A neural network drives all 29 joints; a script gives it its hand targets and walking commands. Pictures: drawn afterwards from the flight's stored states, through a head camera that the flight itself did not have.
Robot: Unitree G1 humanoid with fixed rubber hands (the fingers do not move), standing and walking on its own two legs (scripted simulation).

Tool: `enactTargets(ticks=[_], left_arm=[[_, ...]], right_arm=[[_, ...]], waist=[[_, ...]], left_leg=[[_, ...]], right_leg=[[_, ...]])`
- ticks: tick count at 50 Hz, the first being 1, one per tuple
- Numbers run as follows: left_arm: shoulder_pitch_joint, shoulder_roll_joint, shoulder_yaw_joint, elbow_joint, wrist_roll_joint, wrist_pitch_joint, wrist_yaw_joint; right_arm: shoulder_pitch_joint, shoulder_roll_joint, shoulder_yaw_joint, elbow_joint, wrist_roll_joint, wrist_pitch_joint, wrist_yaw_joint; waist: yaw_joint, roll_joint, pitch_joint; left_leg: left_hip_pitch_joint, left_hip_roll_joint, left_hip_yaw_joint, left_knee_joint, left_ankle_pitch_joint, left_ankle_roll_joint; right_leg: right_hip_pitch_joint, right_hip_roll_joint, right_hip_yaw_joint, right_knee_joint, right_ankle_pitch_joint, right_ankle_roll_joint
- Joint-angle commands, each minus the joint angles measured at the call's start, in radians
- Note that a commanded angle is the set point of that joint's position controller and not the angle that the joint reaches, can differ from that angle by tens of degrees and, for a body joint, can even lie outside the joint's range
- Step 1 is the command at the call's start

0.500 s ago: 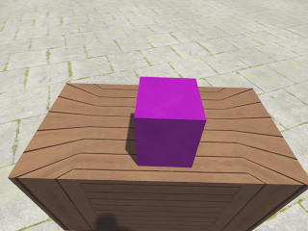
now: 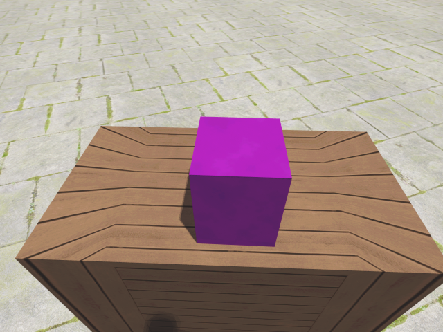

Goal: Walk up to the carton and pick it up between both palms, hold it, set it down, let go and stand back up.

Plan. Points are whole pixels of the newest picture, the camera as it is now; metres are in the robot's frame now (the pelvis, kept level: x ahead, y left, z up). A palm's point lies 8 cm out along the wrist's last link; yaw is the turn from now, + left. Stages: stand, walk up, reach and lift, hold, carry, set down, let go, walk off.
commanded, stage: stand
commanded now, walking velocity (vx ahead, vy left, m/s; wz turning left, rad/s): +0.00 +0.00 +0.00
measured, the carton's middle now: (237, 181) +0.50 +0.00 -0.02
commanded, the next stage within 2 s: none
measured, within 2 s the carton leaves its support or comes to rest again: neither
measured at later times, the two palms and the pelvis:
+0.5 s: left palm out of the picture +0.01 +0.23 -0.14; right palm out of the picture +0.00 -0.22 -0.14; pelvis +0.03 +0.00 +0.00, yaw +0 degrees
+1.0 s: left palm out of the picture +0.00 +0.20 -0.15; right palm out of the picture +0.00 -0.22 -0.14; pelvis +0.04 -0.01 +0.00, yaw +0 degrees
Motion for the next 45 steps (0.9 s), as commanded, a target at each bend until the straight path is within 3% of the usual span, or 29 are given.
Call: enactTargets(ticks=[1,2,3,4,5,6,7,9,10,12,14,16,17,18,20,21,23,27,28,29,30,34,35,36,38,39,41,44,45], left_arm=[[0.052,0.133,0.026,-0.006,-0.005,-0.017,0.002],[0.079,0.107,0.022,0.019,-0.011,-0.011,0.003],[0.049,0.108,0.017,0.022,-0.006,-0.012,0.004],[0.041,0.092,0.014,0.009,-0.007,-0.014,-0.004],[0.035,0.136,0.019,0.015,-0.006,-0.016,0.008],[0.009,0.147,0.024,0.02,-0.009,-0.013,0.014],[0.025,0.109,0.019,0.037,-0.003,-0.009,0.012],[0.016,0.111,0.023,0.049,-0.006,-0.007,0.015],[0.02,0.086,0.013,0.058,-0.014,-0.01,0.008],[0.05,0.073,0.012,0.082,-0.009,-0.013,0.012],[0.005,0.124,0.02,0.095,-0.013,-0.014,0.014],[0.01,0.078,0.016,0.086,-0.005,-0.014,0.016],[0.038,0.085,0.017,0.108,-0.013,-0.017,0.015],[0.086,0.103,0.022,0.132,-0.015,-0.017,0.019],[0.06,0.103,0.019,0.147,-0.01,-0.012,0.021],[0.052,0.09,0.016,0.151,-0.011,-0.01,0.029],[0.03,0.044,0.009,0.148,-0.014,0.003,0.03],[-0.017,0.05,0.001,0.159,-0.02,-0.002,0.029],[-0.019,0.109,0.012,0.164,-0.015,-0.013,0.034],[-0.015,0.077,0.006,0.171,-0.024,-0.012,0.03],[-0.016,0.051,-0.001,0.181,-0.013,-0.015,0.029],[0.033,0.068,0.0,0.214,-0.013,-0.018,0.039],[0.062,0.042,0.0,0.23,-0.015,-0.015,0.032],[0.038,0.062,0.005,0.233,-0.016,-0.01,0.037],[0.024,0.07,0.013,0.219,-0.011,-0.01,0.036],[-0.014,0.061,0.015,0.211,-0.012,-0.014,0.034],[0.006,0.015,0.001,0.227,-0.015,-0.001,0.033],[0.003,0.046,0.01,0.228,-0.014,0.001,0.031],[-0.021,0.07,0.012,0.227,-0.014,0.004,0.037]], right_arm=[[0.103,-0.094,-0.024,0.013,0.005,-0.007,-0.006],[0.078,-0.09,-0.019,0.005,0.004,-0.011,0.002],[0.029,-0.114,-0.027,0.004,-0.002,-0.007,0.0],[0.005,-0.103,-0.019,-0.001,0.004,0.0,-0.007],[0.019,-0.137,-0.032,-0.003,0.003,-0.002,-0.012],[0.038,-0.09,-0.013,0.006,0.006,-0.014,-0.009],[0.079,-0.045,-0.004,0.034,0.009,-0.017,-0.008],[0.097,-0.058,-0.01,0.059,0.005,-0.016,-0.019],[0.068,-0.065,-0.007,0.066,0.003,-0.015,-0.016],[0.093,-0.067,-0.014,0.072,0.013,-0.007,-0.022],[0.133,-0.04,0.001,0.087,0.009,-0.018,-0.017],[0.087,-0.07,-0.005,0.097,0.009,-0.024,-0.026],[0.055,-0.085,-0.005,0.091,0.004,-0.024,-0.026],[0.063,-0.063,0.002,0.093,0.013,-0.031,-0.026],[0.1,-0.059,-0.001,0.104,0.018,-0.024,-0.021],[0.108,-0.008,0.015,0.127,0.013,-0.02,-0.025],[0.071,0.011,0.015,0.127,0.007,-0.016,-0.026],[0.091,0.015,0.01,0.157,0.01,-0.013,-0.029],[0.109,-0.004,0.012,0.167,0.011,-0.018,-0.033],[0.114,-0.027,0.006,0.179,0.013,-0.02,-0.032],[0.111,-0.034,0.004,0.186,0.016,-0.014,-0.035],[0.09,-0.013,0.014,0.19,0.014,-0.016,-0.041],[0.101,-0.008,0.007,0.194,0.014,-0.017,-0.046],[0.073,-0.015,0.011,0.193,0.019,-0.019,-0.042],[0.098,-0.005,0.012,0.203,0.019,-0.016,-0.042],[0.063,-0.022,0.007,0.196,0.016,-0.017,-0.038],[0.047,-0.003,0.007,0.185,0.02,-0.014,-0.032],[0.048,0.035,0.019,0.212,0.019,-0.005,-0.038],[0.025,0.014,0.012,0.201,0.016,-0.003,-0.034]], waist=[[-0.03,0.025,0.13],[-0.01,-0.041,0.115],[-0.005,0.012,0.163],[0.011,-0.03,0.163],[-0.01,-0.039,0.149],[-0.013,-0.027,0.156],[-0.032,0.069,0.169],[-0.017,0.053,0.141],[-0.008,0.086,0.154],[-0.012,-0.048,0.104],[-0.035,-0.009,0.13],[0.001,0.038,0.083],[0.014,0.005,0.077],[0.024,0.032,0.042],[-0.002,-0.009,0.083],[0.006,0.045,0.113],[0.005,-0.008,0.19],[-0.017,0.025,0.178],[-0.023,0.027,0.142],[-0.02,-0.003,0.145],[-0.026,0.018,0.142],[-0.002,0.042,0.125],[-0.004,-0.006,0.11],[-0.002,0.023,0.146],[-0.009,0.004,0.147],[-0.015,0.004,0.132],[-0.013,-0.032,0.167],[-0.001,0.028,0.207],[-0.006,-0.012,0.21]], left_leg=[[-0.034,0.046,-0.089,-0.12,-0.053,0.044],[-0.025,0.065,-0.1,-0.126,-0.075,0.052],[-0.042,0.037,-0.053,-0.106,-0.027,0.04],[-0.05,0.035,-0.06,-0.099,-0.038,0.04],[-0.015,0.036,-0.06,-0.099,-0.037,0.034],[-0.007,0.041,-0.051,-0.085,-0.021,0.038],[-0.008,0.042,-0.056,-0.101,-0.042,0.033],[-0.046,0.047,-0.061,-0.106,-0.015,0.043],[-0.028,0.056,-0.053,-0.118,-0.007,0.043],[0.033,0.045,-0.043,-0.074,0.037,0.044],[-0.018,0.066,-0.085,-0.126,0.023,0.043],[-0.016,0.075,-0.077,-0.106,0.107,0.05],[0.014,0.084,-0.072,-0.103,0.167,0.053],[0.049,0.077,-0.057,-0.097,0.174,0.045],[0.026,0.069,-0.063,-0.108,0.141,0.042],[0.001,0.071,-0.063,-0.106,0.178,0.042],[-0.009,0.082,-0.067,-0.131,0.146,0.04],[0.014,0.064,-0.054,-0.118,0.114,0.037],[0.09,0.075,-0.038,-0.094,0.214,0.043],[0.068,0.072,-0.047,-0.103,0.21,0.033],[0.075,0.073,-0.058,-0.116,0.16,0.042],[0.082,0.083,-0.048,-0.101,0.269,0.054],[0.093,0.088,-0.06,-0.098,0.275,0.048],[0.067,0.089,-0.055,-0.114,0.238,0.045],[0.052,0.08,-0.061,-0.108,0.233,0.037],[0.061,0.088,-0.055,-0.105,0.271,0.037],[0.071,0.07,-0.043,-0.12,0.159,0.037],[0.039,0.061,-0.047,-0.136,0.094,0.026],[0.027,0.054,-0.039,-0.134,0.06,0.016]], right_leg=[[-0.018,-0.088,0.141,-0.151,-0.122,-0.043],[-0.04,-0.065,0.114,-0.14,-0.101,-0.038],[-0.066,-0.087,0.145,-0.155,-0.106,-0.032],[-0.071,-0.082,0.155,-0.184,-0.162,-0.037],[-0.075,-0.081,0.14,-0.187,-0.193,-0.031],[-0.096,-0.098,0.172,-0.197,-0.168,-0.049],[-0.101,-0.092,0.165,-0.181,-0.148,-0.046],[-0.017,-0.092,0.148,-0.16,-0.072,-0.045],[-0.014,-0.079,0.137,-0.139,-0.025,-0.037],[-0.028,-0.087,0.162,-0.177,-0.081,-0.04],[0.034,-0.076,0.122,-0.118,-0.005,-0.041],[0.089,-0.074,0.108,-0.106,0.079,-0.029],[0.079,-0.067,0.104,-0.088,0.128,-0.031],[0.079,-0.07,0.104,-0.09,0.107,-0.025],[0.075,-0.078,0.106,-0.098,0.092,-0.03],[0.096,-0.083,0.099,-0.091,0.116,-0.026],[0.044,-0.071,0.089,-0.1,0.088,-0.016],[0.027,-0.066,0.111,-0.131,0.06,-0.025],[0.037,-0.085,0.112,-0.128,0.142,-0.026],[0.035,-0.073,0.106,-0.123,0.104,-0.029],[0.024,-0.075,0.112,-0.126,0.095,-0.034],[0.105,-0.093,0.124,-0.107,0.206,-0.036],[0.098,-0.075,0.096,-0.104,0.197,-0.027],[0.096,-0.078,0.109,-0.114,0.175,-0.03],[0.128,-0.081,0.089,-0.121,0.174,-0.032],[0.146,-0.087,0.099,-0.098,0.259,-0.038],[0.093,-0.073,0.087,-0.128,0.146,-0.024],[0.079,-0.072,0.09,-0.151,0.025,-0.032],[0.075,-0.07,0.093,-0.152,-0.012,-0.025]])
